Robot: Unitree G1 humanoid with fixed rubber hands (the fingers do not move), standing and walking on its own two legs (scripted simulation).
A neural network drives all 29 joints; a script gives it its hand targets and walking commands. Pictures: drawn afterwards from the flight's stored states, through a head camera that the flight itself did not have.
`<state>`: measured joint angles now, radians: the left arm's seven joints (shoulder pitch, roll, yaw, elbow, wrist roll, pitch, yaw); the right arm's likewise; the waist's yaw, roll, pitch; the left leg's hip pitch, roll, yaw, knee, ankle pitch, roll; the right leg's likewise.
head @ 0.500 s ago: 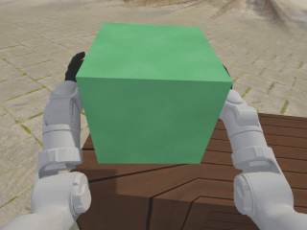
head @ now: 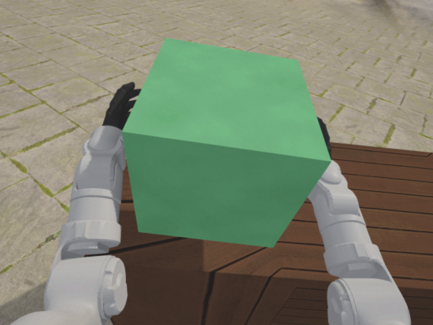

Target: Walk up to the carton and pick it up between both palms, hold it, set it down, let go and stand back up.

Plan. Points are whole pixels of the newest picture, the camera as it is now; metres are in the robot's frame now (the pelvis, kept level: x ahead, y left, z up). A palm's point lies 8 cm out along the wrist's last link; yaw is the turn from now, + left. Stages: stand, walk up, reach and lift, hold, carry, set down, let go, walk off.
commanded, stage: set down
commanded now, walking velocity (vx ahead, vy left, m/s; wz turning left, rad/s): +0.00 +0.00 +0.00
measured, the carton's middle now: (219, 144) +0.42 -0.05 +0.15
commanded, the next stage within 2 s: none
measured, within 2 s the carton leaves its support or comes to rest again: neither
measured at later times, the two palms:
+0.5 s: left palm (123, 126) +0.43 +0.13 +0.18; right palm (313, 165) +0.34 -0.22 +0.15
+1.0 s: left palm (133, 126) +0.45 +0.12 +0.17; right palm (314, 171) +0.34 -0.23 +0.13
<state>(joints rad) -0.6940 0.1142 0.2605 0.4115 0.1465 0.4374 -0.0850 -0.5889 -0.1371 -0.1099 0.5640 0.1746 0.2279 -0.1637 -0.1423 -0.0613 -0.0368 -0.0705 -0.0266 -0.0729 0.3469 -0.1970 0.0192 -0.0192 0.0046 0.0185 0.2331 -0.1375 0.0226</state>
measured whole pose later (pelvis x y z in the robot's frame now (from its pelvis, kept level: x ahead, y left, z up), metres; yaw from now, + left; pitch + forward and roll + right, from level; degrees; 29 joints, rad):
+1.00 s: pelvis +0.01 +0.01 +0.00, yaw -1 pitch -1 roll -1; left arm -0.85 0.18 0.27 0.83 0.15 0.23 -0.15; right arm -0.60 -0.03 -0.25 0.65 0.02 0.16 -0.17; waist -0.17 -0.05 -0.03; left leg -0.11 -0.03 -0.03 0.33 -0.20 0.03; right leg -0.07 -0.01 0.02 0.21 -0.13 0.03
